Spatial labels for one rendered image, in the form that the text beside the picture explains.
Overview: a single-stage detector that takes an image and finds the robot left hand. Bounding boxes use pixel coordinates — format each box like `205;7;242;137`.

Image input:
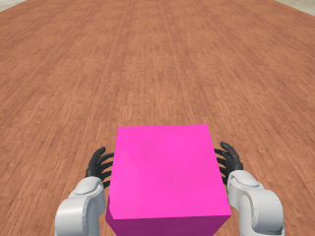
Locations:
85;147;114;189

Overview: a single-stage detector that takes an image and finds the left robot forearm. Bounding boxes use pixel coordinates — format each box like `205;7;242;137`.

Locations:
54;176;106;236

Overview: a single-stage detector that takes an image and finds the right robot forearm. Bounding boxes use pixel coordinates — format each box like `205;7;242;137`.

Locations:
226;170;285;236

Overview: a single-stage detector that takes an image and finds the robot right hand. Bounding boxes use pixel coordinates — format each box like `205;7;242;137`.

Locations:
214;142;243;186

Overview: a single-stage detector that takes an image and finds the carton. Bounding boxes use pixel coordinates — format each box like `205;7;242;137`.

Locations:
105;124;232;236

